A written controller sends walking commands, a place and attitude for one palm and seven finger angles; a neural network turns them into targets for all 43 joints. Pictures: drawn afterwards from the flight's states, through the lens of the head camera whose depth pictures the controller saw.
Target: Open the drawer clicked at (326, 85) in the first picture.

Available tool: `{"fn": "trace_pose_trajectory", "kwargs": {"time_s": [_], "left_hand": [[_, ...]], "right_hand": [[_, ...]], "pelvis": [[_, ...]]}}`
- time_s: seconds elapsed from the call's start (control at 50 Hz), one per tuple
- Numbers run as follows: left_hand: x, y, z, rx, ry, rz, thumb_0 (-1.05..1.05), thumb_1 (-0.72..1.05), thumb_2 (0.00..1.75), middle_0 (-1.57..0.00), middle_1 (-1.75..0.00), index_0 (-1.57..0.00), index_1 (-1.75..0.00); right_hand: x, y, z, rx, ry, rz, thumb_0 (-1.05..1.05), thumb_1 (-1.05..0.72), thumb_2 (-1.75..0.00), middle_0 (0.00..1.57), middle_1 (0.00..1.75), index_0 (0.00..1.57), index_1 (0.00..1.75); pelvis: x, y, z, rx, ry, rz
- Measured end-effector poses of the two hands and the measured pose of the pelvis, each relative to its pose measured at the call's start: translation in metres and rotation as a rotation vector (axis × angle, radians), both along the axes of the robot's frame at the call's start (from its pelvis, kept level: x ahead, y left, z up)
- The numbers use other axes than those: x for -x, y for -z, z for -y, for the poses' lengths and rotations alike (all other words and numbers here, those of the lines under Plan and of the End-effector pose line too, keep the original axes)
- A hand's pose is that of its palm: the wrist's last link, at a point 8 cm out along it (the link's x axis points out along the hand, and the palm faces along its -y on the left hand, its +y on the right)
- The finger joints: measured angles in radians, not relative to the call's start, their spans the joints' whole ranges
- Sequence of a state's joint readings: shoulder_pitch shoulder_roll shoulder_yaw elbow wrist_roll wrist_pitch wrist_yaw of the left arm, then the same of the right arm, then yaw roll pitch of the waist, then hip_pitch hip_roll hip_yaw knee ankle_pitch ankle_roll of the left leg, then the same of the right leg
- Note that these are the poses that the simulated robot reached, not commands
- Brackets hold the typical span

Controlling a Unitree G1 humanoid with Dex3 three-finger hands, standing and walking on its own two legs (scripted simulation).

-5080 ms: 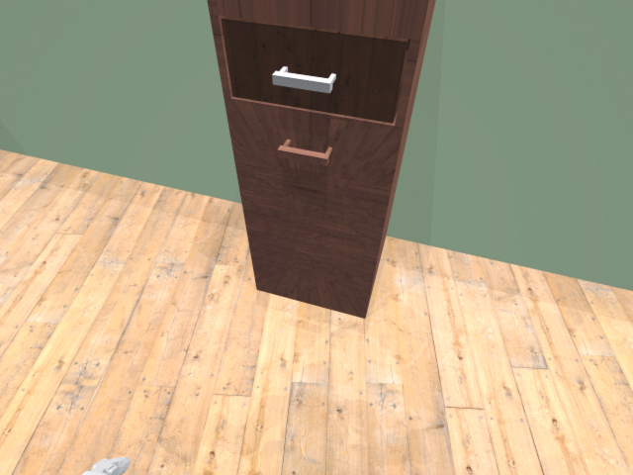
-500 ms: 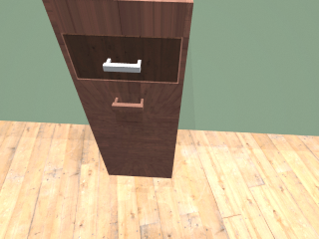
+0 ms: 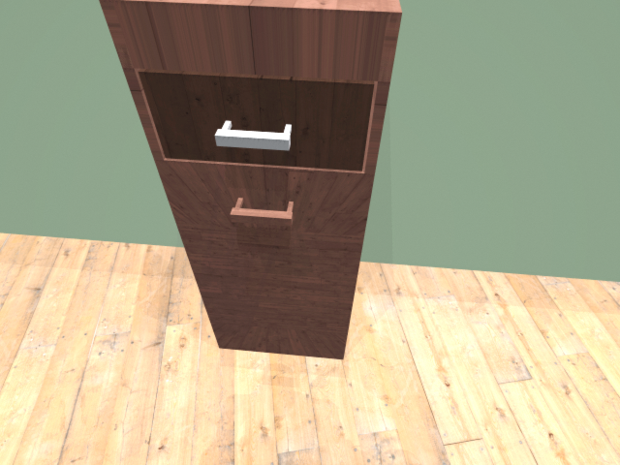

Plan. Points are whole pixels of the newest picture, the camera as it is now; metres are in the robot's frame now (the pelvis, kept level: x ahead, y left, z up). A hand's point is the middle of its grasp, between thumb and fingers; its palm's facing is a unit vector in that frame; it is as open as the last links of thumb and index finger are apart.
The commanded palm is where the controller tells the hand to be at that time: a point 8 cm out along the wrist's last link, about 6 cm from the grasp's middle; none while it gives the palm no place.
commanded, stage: look again from close up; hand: left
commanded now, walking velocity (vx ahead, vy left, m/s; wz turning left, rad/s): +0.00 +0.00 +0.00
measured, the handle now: (255, 133) +0.61 +0.14 +0.13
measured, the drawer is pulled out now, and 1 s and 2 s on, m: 0.00 0.00 0.00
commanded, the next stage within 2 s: shuffle to correct the standing spot in 0.26 s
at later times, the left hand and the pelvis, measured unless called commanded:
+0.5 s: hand out of the picture -0.02 +0.22 -0.17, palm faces +0.00 -0.98 -0.22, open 7.4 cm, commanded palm none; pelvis -0.03 +0.03 +0.01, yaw +0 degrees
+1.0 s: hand out of the picture -0.07 +0.17 -0.18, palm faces +0.05 -1.00 -0.07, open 7.4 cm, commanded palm none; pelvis +0.02 +0.03 +0.00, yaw -2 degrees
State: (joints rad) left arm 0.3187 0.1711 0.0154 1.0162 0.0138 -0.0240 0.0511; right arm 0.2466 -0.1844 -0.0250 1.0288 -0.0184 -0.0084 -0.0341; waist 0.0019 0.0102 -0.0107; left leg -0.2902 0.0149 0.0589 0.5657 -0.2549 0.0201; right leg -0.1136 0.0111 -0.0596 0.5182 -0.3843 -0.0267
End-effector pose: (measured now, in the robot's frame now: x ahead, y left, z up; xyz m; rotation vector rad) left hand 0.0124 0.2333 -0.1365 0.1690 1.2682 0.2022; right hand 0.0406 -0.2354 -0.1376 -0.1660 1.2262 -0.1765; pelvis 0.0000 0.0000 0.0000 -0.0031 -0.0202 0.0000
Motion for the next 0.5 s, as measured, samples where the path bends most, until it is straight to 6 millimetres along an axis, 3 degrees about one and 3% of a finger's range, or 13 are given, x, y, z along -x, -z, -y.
{"fn": "trace_pose_trajectory", "kwargs": {"time_s": [0.1,0.2,0.34,0.5], "left_hand": [[-0.022,-0.003,-0.014,-0.015,0.025,0.07,0.0,0.9,0.9,-0.2,-0.3,-0.2,-0.3],[-0.027,-0.006,-0.023,-0.012,0.044,0.094,0.0,0.9,0.9,-0.2,-0.3,-0.2,-0.3],[-0.009,-0.005,-0.032,0.001,0.054,0.056,0.0,0.9,0.9,-0.2,-0.3,-0.2,-0.3],[0.034,0.002,-0.036,0.023,0.041,-0.058,0.0,0.9,0.9,-0.2,-0.3,-0.2,-0.3]], "right_hand": [[-0.028,-0.01,0.002,0.024,-0.025,0.082,0.0,-0.91,-0.9,0.2,0.3,0.2,0.3],[-0.032,-0.017,0.0,0.037,-0.043,0.104,0.0,-0.91,-0.9,0.2,0.3,0.2,0.3],[-0.008,-0.019,-0.005,0.043,-0.044,0.056,0.0,-0.9,-0.9,0.2,0.3,0.2,0.3],[0.04,-0.012,-0.016,0.029,-0.007,-0.059,0.0,-0.9,-0.9,0.2,0.3,0.2,0.3]], "pelvis": [[0.002,0.0,-0.005,0.001,0.005,0.013],[0.009,-0.001,-0.011,0.006,0.006,0.019],[0.02,-0.005,-0.02,0.011,0.007,0.025],[0.027,-0.006,-0.028,0.008,0.009,0.019]]}}
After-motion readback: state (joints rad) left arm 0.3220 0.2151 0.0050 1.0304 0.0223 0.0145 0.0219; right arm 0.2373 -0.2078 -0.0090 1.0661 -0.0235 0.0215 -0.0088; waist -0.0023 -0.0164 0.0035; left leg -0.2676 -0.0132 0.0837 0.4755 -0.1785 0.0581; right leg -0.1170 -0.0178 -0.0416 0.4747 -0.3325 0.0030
